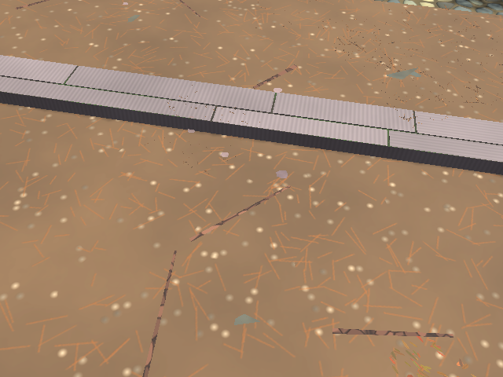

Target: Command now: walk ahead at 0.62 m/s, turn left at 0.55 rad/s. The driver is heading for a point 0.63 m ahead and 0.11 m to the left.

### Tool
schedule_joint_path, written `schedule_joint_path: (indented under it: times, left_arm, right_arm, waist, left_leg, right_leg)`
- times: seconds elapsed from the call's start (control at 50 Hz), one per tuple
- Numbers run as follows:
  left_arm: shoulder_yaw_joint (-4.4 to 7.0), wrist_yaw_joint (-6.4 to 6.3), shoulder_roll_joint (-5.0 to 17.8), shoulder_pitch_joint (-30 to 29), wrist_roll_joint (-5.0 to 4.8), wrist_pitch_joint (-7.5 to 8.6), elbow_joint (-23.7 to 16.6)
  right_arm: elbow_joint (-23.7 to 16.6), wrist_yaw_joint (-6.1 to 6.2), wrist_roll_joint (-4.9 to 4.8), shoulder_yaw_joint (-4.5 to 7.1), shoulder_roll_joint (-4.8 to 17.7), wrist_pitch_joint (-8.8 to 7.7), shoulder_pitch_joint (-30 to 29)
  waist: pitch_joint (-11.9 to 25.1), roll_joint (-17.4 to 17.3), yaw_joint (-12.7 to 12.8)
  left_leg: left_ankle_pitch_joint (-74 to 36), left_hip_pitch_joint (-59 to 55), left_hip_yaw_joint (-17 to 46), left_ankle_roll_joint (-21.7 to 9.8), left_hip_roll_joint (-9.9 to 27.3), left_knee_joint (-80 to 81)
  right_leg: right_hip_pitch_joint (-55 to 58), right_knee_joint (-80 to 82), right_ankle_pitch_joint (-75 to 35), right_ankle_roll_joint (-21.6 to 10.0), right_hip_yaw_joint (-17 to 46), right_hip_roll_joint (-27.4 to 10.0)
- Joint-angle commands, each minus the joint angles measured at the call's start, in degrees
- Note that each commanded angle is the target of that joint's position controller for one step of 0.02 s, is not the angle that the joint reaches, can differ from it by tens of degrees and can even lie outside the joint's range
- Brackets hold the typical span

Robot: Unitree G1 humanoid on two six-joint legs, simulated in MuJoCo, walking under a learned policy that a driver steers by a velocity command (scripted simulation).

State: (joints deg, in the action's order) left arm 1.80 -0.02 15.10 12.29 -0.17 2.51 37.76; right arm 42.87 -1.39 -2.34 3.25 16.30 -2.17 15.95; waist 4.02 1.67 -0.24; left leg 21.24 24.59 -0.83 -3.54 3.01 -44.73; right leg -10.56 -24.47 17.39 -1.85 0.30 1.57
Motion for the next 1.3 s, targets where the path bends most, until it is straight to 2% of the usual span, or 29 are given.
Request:
schedule_joint_path:
  times: [0.02, 0.1, 0.12, 0.14, 0.16, 0.18, 0.22, 0.3, 0.36, 0.42, 0.5, 0.54, 0.56, 0.58, 0.6, 0.62, 0.66, 0.68, 0.74, 0.8, 0.86, 0.94, 0.96, 0.98, 1.0, 1.04, 1.1, 1.2, 1.3]
  left_arm:
    - [4.22, 0.30, 11.39, 0.00, -0.68, 1.40, -2.43]
    - [3.56, 0.63, 8.61, -6.76, -0.15, 1.29, -3.51]
    - [2.43, 0.34, 5.31, -9.68, 0.85, 1.89, -5.21]
    - [0.97, 0.42, 0.88, -11.78, 1.04, 3.54, -9.60]
    - [1.17, 1.04, 4.46, -12.46, -1.07, 5.78, -10.16]
    - [1.43, 1.76, 6.36, -13.25, -2.35, 7.13, -9.97]
    - [1.39, 1.94, 6.17, -12.55, -0.08, 7.97, -8.52]
    - [1.78, 2.63, 6.49, -13.66, 0.57, 6.25, -7.65]
    - [-0.10, 3.53, 2.11, -20.61, -0.04, 5.83, -8.10]
    - [0.17, 4.09, 3.03, -24.88, -1.65, 5.78, -9.10]
    - [1.96, 4.72, 6.77, -21.28, -2.53, 5.67, -9.66]
    - [4.00, 3.67, 10.72, 0.17, -3.66, 3.89, -4.10]
    - [4.51, 2.67, 12.01, 16.64, -3.13, 2.40, -0.14]
    - [4.45, 3.46, 15.39, 17.38, -0.74, 3.59, 1.84]
    - [4.37, 2.51, 9.11, 17.70, -0.17, 3.29, 1.71]
    - [3.91, 1.42, 8.64, 12.50, 0.87, 3.20, 0.60]
    - [3.20, 1.76, 8.06, 3.10, 1.07, 3.74, -0.82]
    - [2.48, 1.59, 6.71, 1.36, 1.78, 4.02, -0.89]
    - [1.55, 1.04, 5.44, -0.31, -0.38, 4.44, 1.34]
    - [2.58, 0.05, 8.53, 3.36, -0.69, 4.33, 3.38]
    - [2.80, -0.33, 9.27, 8.58, -1.50, 3.37, 6.14]
    - [2.78, -1.04, 8.29, 5.25, -0.17, 1.03, 5.89]
    - [2.17, -0.93, 6.58, 5.37, 0.70, 0.69, 4.44]
    - [0.36, -0.52, 1.01, 18.15, 0.69, 0.36, 6.73]
    - [0.08, 0.14, 3.41, 24.42, -0.67, -0.33, 9.34]
    - [1.93, -0.53, 9.34, 11.29, -0.94, -2.61, 7.27]
    - [1.95, -1.90, 6.66, 7.99, -0.17, -5.59, 6.17]
    - [1.38, -2.73, 4.12, 6.83, 0.62, -5.65, 7.93]
    - [1.31, -2.23, 3.99, 4.34, 1.97, -4.75, 8.66]
  right_arm:
    - [-6.67, -0.65, -0.28, 0.41, 4.12, -1.75, -8.03]
    - [-0.87, -0.10, 0.17, 1.73, 6.10, -1.20, 9.00]
    - [1.82, 0.35, 0.30, 4.00, 11.55, -1.46, 21.05]
    - [0.32, -0.03, 0.46, 4.62, 17.45, -2.62, 23.73]
    - [-2.56, -0.35, 0.50, 3.48, 13.09, -3.28, 20.23]
    - [-3.64, -0.20, 1.25, 2.83, 10.95, -3.53, 17.65]
    - [-4.95, 0.15, 1.30, 1.99, 9.27, -2.69, 14.34]
    - [-5.49, 2.44, 1.29, 0.34, 6.36, -1.66, 9.26]
    - [-2.56, 3.44, 1.37, 0.02, 6.28, -1.90, 11.85]
    - [0.97, 2.86, 0.96, -0.32, 6.24, -2.85, 15.18]
    - [3.75, 3.19, 3.66, 0.15, 9.15, -2.31, 16.02]
    - [2.63, 3.84, 5.87, 0.81, 11.05, -1.07, 10.85]
    - [-0.19, 4.17, 6.58, 0.88, 11.59, -0.99, 4.77]
    - [-2.02, 2.95, 4.73, -2.11, -0.86, -1.96, 15.45]
    - [-1.78, 1.71, 1.27, -1.84, 6.78, -4.39, 11.28]
    - [-5.02, 1.26, -0.58, -1.24, 8.57, -5.77, 2.20]
    - [-6.43, 1.43, 1.52, -1.54, 7.35, -6.97, -4.40]
    - [-6.32, 1.15, 1.66, -1.48, 6.69, -6.40, -2.15]
    - [-6.63, 1.29, 3.34, -2.39, 3.40, -4.94, -0.25]
    - [-7.78, 0.85, 4.28, -3.53, 0.25, -5.63, -6.26]
    - [-9.66, 0.30, 3.95, -2.40, 2.45, -5.60, -12.33]
    - [-6.71, 0.26, 4.21, 0.32, 7.04, -5.71, -2.98]
    - [-5.88, 0.46, 4.73, 0.76, 9.37, -5.84, 1.78]
    - [-6.94, 0.56, 6.39, -0.41, 8.50, -5.13, 0.68]
    - [-6.18, -0.27, 4.85, -1.26, 4.01, -4.40, 2.46]
    - [-7.14, -0.66, 2.55, -1.32, 2.96, -2.67, -5.31]
    - [-6.67, -0.39, 4.05, -1.44, 3.60, -1.15, -11.10]
    - [-4.33, 0.66, 3.90, -0.68, 4.28, -0.40, -9.83]
    - [-2.05, 1.46, 3.26, -1.23, 2.60, 0.69, -8.67]
  waist:
    - [-5.40, 3.46, 3.30]
    - [-2.06, -2.82, -5.74]
    - [0.26, -12.50, -10.98]
    - [-0.32, -26.22, -9.37]
    - [0.13, -17.44, -9.56]
    - [-1.79, -11.36, -8.37]
    - [-5.28, -2.42, -5.36]
    - [-10.61, -4.47, -1.67]
    - [-12.38, -7.23, -5.20]
    - [-14.01, -8.14, -6.91]
    - [-5.26, -12.32, -2.47]
    - [5.38, -13.26, 9.12]
    - [12.03, -7.83, 16.55]
    - [19.23, 19.14, 5.45]
    - [24.51, 11.89, 10.86]
    - [11.75, 7.05, 9.63]
    - [-0.93, -9.03, 2.77]
    - [-2.79, -7.35, -0.47]
    - [-6.19, -3.24, -3.52]
    - [-3.00, -1.14, 0.17]
    - [-1.68, 1.80, 3.34]
    - [1.45, 2.40, -3.45]
    - [6.39, -3.04, -4.72]
    - [15.09, -17.69, 0.58]
    - [22.95, -15.30, 0.11]
    - [11.27, -2.90, -0.72]
    - [1.54, -6.74, 2.73]
    - [4.56, -8.28, 1.75]
    - [-1.50, -7.13, 2.39]
  left_leg:
    - [0.17, 12.25, -0.01, -1.68, 3.45, 2.76]
    - [-4.71, -15.87, -9.00, -3.21, -3.85, 7.69]
    - [2.73, -29.29, 3.56, -7.37, 0.31, 12.15]
    - [18.46, -38.29, 40.57, -17.38, 11.24, 28.34]
    - [25.69, -42.91, 49.76, -19.20, 15.45, 34.48]
    - [22.20, -41.98, 46.86, -18.08, 15.75, 33.06]
    - [13.59, -32.98, 36.94, -15.74, 12.13, 32.14]
    - [-4.77, -19.28, 21.95, -12.42, 5.05, 35.36]
    - [-13.66, -11.11, 12.25, -9.17, 2.52, 39.56]
    - [-19.21, -18.73, 9.13, -7.01, 4.66, 41.23]
    - [-72.01, -34.42, 3.43, -2.25, 7.32, 27.33]
    - [-92.90, -30.99, 0.70, -0.21, 7.89, 3.25]
    - [-79.71, -14.72, 0.68, 0.80, 6.28, -18.04]
    - [4.12, 15.97, 7.08, 7.03, -7.05, -47.38]
    - [4.95, 19.46, 12.58, 4.32, -7.29, -49.28]
    - [2.55, 22.00, 13.08, 3.21, -3.90, -46.52]
    - [1.33, 14.41, 9.05, 1.93, -1.25, -37.43]
    - [0.37, 11.12, 8.45, 2.34, 0.45, -34.52]
    - [-2.91, 4.58, 3.77, 4.86, 1.56, -17.13]
    - [-24.59, -4.84, -0.75, 6.06, -3.31, 4.36]
    - [-38.87, -6.90, 2.02, 4.49, -4.99, 15.46]
    - [-38.75, -14.73, 3.26, 1.00, -4.55, 19.97]
    - [-59.04, -23.83, 7.73, -1.11, 1.82, 17.49]
    - [-81.57, -39.43, 25.09, -13.09, 18.27, 12.59]
    - [-72.21, -42.54, 34.14, -16.71, 20.49, 13.81]
    - [-43.62, -27.97, 28.09, -12.35, 14.36, 19.60]
    - [-25.22, -7.82, 21.04, -8.21, 8.14, 26.78]
    - [-14.14, -6.14, 16.95, -8.14, 6.50, 28.75]
    - [12.08, 1.26, 15.63, -2.73, 3.20, 30.54]
  right_leg:
    - [8.10, 13.72, 13.69, -8.79, 15.14, -18.73]
    - [-8.88, -2.20, 3.60, -4.08, -1.73, -10.91]
    - [-20.90, -27.14, -8.19, -0.23, -8.89, -5.85]
    - [-43.53, -47.72, 11.80, 3.43, -2.84, 4.46]
    - [-52.67, -53.30, 11.21, 1.72, 5.29, 1.16]
    - [-54.83, -53.18, 7.32, 0.47, 5.90, -1.49]
    - [-48.60, -43.88, -0.01, 0.59, 5.52, -4.33]
    - [-37.40, -25.98, -12.38, 4.22, 1.60, -2.92]
    - [-24.94, -11.95, -27.36, 4.11, -3.96, -0.64]
    - [-24.56, -3.38, -30.62, 0.98, -4.76, -0.75]
    - [-18.89, -4.89, -21.38, -4.30, -9.81, 5.47]
    - [2.33, -8.27, -20.50, -6.90, -9.53, 6.02]
    - [24.74, -12.10, -15.59, -9.49, 0.41, -0.15]
    - [48.83, -9.11, 1.43, -24.18, 38.94, -18.46]
    - [49.30, 2.84, 8.77, -22.82, 51.21, -19.05]
    - [38.81, 4.47, -2.84, -19.40, 42.02, -18.12]
    - [13.00, 6.79, -31.59, -16.64, 28.09, -13.87]
    - [5.74, 8.51, -40.13, -16.59, 22.68, -12.82]
    - [-8.87, 11.00, -52.64, -14.24, 11.47, -7.26]
    - [-11.52, 9.88, -49.21, -10.88, 3.78, -1.52]
    - [-4.68, 8.31, -35.20, -7.75, 7.12, -3.86]
    - [2.54, -8.72, -36.63, -3.66, 8.18, -4.19]
    - [-1.18, -21.82, -25.52, -1.32, 6.15, -0.67]
    - [-14.32, -43.32, 19.46, 2.86, 6.50, 5.30]
    - [-16.89, -48.60, 23.61, 3.32, 12.49, 3.86]
    - [-19.91, -48.20, 16.83, 5.32, 8.34, -0.74]
    - [-12.42, -36.34, 10.89, 6.25, 5.38, -3.16]
    - [-3.80, -19.98, 4.97, 5.58, 3.49, -3.51]
    - [3.15, -4.97, -4.89, 1.68, 2.45, -3.55]
